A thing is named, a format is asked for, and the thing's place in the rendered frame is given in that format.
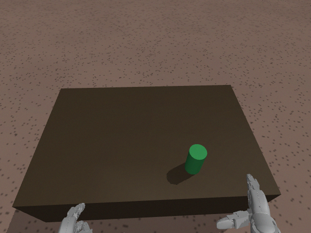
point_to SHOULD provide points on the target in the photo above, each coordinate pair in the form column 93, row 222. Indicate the left robot hand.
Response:
column 69, row 225

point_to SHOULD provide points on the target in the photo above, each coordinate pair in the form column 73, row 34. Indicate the can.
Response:
column 195, row 158

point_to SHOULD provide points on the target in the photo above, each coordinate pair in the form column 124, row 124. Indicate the right robot hand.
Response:
column 257, row 203

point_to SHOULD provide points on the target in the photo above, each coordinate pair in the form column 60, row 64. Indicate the right robot arm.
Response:
column 263, row 223

